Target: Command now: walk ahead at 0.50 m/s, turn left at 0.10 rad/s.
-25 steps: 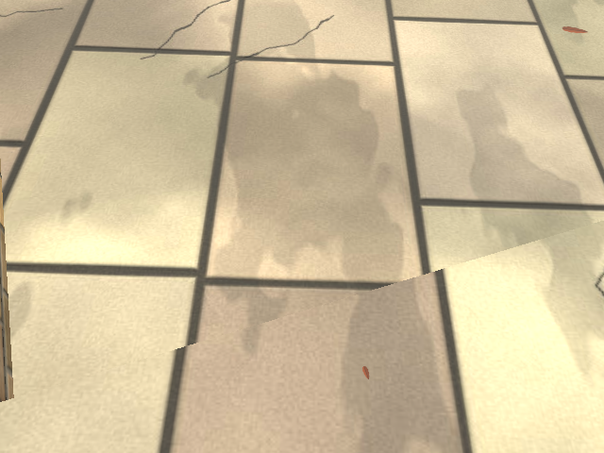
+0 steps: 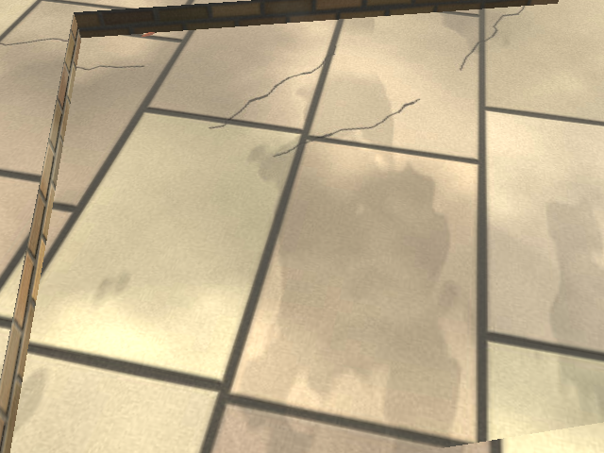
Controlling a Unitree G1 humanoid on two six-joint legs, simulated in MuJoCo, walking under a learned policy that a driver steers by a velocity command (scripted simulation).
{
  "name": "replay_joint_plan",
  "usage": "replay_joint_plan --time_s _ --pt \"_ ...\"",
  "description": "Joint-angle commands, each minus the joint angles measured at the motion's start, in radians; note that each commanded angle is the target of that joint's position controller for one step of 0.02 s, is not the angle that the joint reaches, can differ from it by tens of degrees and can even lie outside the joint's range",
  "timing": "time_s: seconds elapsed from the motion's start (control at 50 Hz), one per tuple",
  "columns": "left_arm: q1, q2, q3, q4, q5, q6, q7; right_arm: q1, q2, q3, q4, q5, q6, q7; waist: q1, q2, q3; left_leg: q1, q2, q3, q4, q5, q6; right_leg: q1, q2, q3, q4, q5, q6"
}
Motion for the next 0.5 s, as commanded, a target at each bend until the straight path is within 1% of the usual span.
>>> replay_joint_plan --time_s 0.02,0.04,0.06,0.1,0.12,0.16,0.18,0.22,0.24,0.26,0.28,0.3,0.32,0.34,0.36,0.38,0.4,0.42,0.44,0.46,0.48,0.5 --pt "-0.025 0.087 0.029 -0.056 0.01 -0.03 -0.001 -0.045 -0.04 -0.001 -0.067 0.008 0.004 0.003 -0.011 -0.057 -0.006 -0.158 0.088 -0.016 -0.14 0.075 -0.027 0.101 -0.279 0.255 -0.252 0.136 -0.213" --pt "-0.002 0.102 0.037 -0.046 0.019 -0.033 -0.009 -0.067 -0.036 0.002 -0.07 0.009 0.009 0.006 -0.003 -0.052 0.001 -0.171 0.09 0.004 -0.2 0.14 -0.039 0.101 -0.28 0.231 -0.256 0.202 -0.224" --pt "0.022 0.11 0.042 -0.035 0.023 -0.034 -0.02 -0.093 -0.026 0.008 -0.075 0.01 0.015 0.008 0.007 -0.039 0.005 -0.173 0.089 0.023 -0.266 0.203 -0.046 0.103 -0.279 0.208 -0.255 0.261 -0.228" --pt "0.066 0.108 0.045 -0.009 0.019 -0.036 -0.043 -0.148 -0.006 0.017 -0.084 0.016 0.031 0.015 0.017 -0.047 0.022 -0.132 0.073 0.058 -0.376 0.314 -0.039 0.077 -0.257 0.155 -0.244 0.347 -0.216" --pt "0.1 0.099 0.042 0.009 0.018 -0.036 -0.053 -0.176 -0.008 0.016 -0.091 0.016 0.038 0.019 0.024 -0.058 0.03 -0.125 0.066 0.06 -0.413 0.355 -0.031 0.081 -0.253 0.145 -0.234 0.378 -0.211" --pt "0.144 0.108 0.046 0.033 0.021 -0.034 -0.065 -0.226 -0.032 0.008 -0.109 0.019 0.043 0.022 0.031 -0.072 0.041 -0.135 0.045 0.055 -0.477 0.405 -0.018 0.135 -0.258 0.145 -0.208 0.408 -0.203" --pt "0.161 0.104 0.044 0.042 0.028 -0.028 -0.072 -0.263 -0.031 0.006 -0.119 0.02 0.043 0.023 0.04 -0.079 0.042 -0.107 0.032 0.073 -0.483 0.405 -0.011 0.134 -0.249 0.129 -0.198 0.393 -0.192" --pt "0.185 0.107 0.046 0.061 0.028 -0.022 -0.076 -0.319 -0.046 -0.001 -0.137 0.026 0.041 0.016 0.043 -0.085 0.058 -0.098 0.02 0.071 -0.52 0.365 0.005 0.185 -0.268 0.139 -0.187 0.369 -0.176" --pt "0.184 0.107 0.047 0.052 0.034 -0.019 -0.073 -0.336 -0.048 -0.006 -0.148 0.021 0.031 0.013 0.038 -0.089 0.048 -0.017 -0.006 0.103 -0.476 0.352 0.013 0.152 -0.254 0.134 -0.153 0.43 -0.164" --pt "0.154 0.126 0.054 0.046 0.03 -0.018 -0.07 -0.348 -0.064 -0.013 -0.155 0.028 0.021 0.009 0.015 -0.088 0.043 0.048 -0.025 0.111 -0.497 0.306 0.022 0.136 -0.248 0.135 -0.113 0.53 -0.143" --pt "0.089 0.163 0.067 0.027 0.042 -0.021 -0.065 -0.264 -0.08 -0.021 -0.138 0.034 0.008 0.004 -0.049 -0.095 0.014 0.168 -0.038 0.097 -0.453 0.349 0.036 0.103 -0.24 0.116 -0.014 0.736 -0.1" --pt "0.058 0.198 0.082 0.015 -0.005 -0.029 -0.057 -0.206 -0.143 -0.043 -0.107 0.067 -0.009 -0.005 -0.089 -0.037 -0.02 0.329 -0.086 0.16 -0.635 0.417 0.059 0.062 -0.158 0.076 0.092 0.819 -0.049" --pt "0.085 0.187 0.072 0.008 -0.002 -0.029 -0.057 -0.047 -0.182 -0.052 -0.07 0.081 -0.022 -0.019 -0.128 -0.021 -0.152 0.67 0.004 0.082 -0.581 0.711 0.147 -0.085 -0.118 0.086 0.275 0.718 0.015" --pt "0.308 -0.011 0.015 0.018 0.016 -0.027 -0.056 0.113 -0.25 -0.063 -0.06 0.064 -0.014 -0.031 -0.082 0.246 -0.501 1.12 0.405 -0.3 -0.544 1.223 0.492 -0.309 0.0 0.051 0.727 -0.156 0.117" --pt "0.269 0.062 0.037 0.018 0.004 -0.025 -0.072 0.288 -0.164 -0.045 -0.022 0.03 -0.005 -0.029 -0.16 0.159 -0.582 1.126 0.479 -0.505 -0.66 1.092 0.509 -0.408 0.026 0.164 0.99 -0.538 0.115" --pt "0.083 0.096 0.058 -0.037 -0.015 -0.018 -0.067 0.232 -0.201 -0.073 0.007 0.028 -0.025 -0.043 -0.159 0.113 -0.236 0.816 0.432 -0.368 -0.724 0.918 0.385 -0.509 -0.041 0.2 1.07 -0.48 0.095" --pt "0.034 0.117 0.064 -0.043 0.0 -0.011 -0.037 0.071 -0.158 -0.066 -0.012 0.055 -0.025 -0.052 -0.096 0.072 -0.104 0.589 0.39 -0.226 -0.77 0.823 0.32 -0.496 -0.115 0.169 1.022 -0.441 0.088" --pt "0.085 0.081 0.053 -0.025 0.03 -0.004 -0.021 -0.04 -0.077 -0.034 -0.038 0.072 -0.017 -0.06 -0.026 0.036 -0.121 0.466 0.36 -0.152 -0.815 0.809 0.294 -0.405 -0.162 0.183 0.929 -0.414 0.093" --pt "0.072 0.026 0.032 -0.025 0.041 0.003 -0.019 -0.092 -0.029 -0.017 -0.057 0.069 -0.017 -0.065 0.01 0.042 -0.075 0.334 0.329 -0.089 -0.861 0.814 0.271 -0.322 -0.193 0.172 0.854 -0.401 0.103" --pt "0.071 0.01 0.028 -0.029 0.041 0.011 -0.02 -0.124 -0.042 -0.023 -0.075 0.065 -0.016 -0.069 0.031 0.05 -0.076 0.272 0.303 -0.037 -0.913 0.761 0.265 -0.262 -0.19 0.148 0.812 -0.383 0.118" --pt "0.088 0.007 0.031 -0.026 0.034 0.017 -0.027 -0.14 -0.083 -0.044 -0.084 0.053 -0.022 -0.078 0.038 0.033 -0.1 0.239 0.27 0.02 -0.946 0.698 0.265 -0.214 -0.166 0.111 0.806 -0.308 0.131" --pt "0.102 0.014 0.034 -0.024 0.02 0.019 -0.04 -0.172 -0.121 -0.06 -0.1 0.044 -0.03 -0.083 0.051 0.024 -0.103 0.201 0.241 0.089 -0.961 0.647 0.252 -0.181 -0.153 0.08 0.767 -0.233 0.136"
